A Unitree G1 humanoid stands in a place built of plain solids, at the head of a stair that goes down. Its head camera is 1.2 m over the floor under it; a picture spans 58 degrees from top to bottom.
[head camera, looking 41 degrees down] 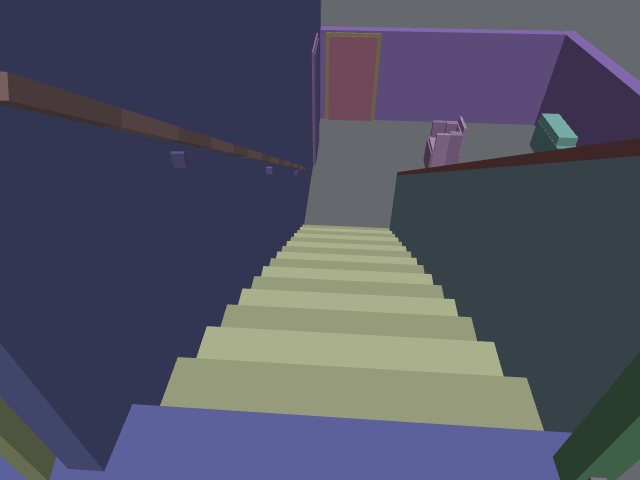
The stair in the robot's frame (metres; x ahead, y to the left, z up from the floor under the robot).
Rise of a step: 0.19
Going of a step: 0.29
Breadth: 1.28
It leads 4 degrees to the right of straight ahead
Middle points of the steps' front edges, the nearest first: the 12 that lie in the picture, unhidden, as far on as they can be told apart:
0.60 -0.09 0.00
0.89 -0.10 -0.19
1.18 -0.12 -0.37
1.46 -0.14 -0.56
1.75 -0.16 -0.75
2.04 -0.18 -0.93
2.32 -0.20 -1.12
2.61 -0.22 -1.31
2.90 -0.24 -1.49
3.19 -0.26 -1.68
3.47 -0.28 -1.87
3.76 -0.30 -2.06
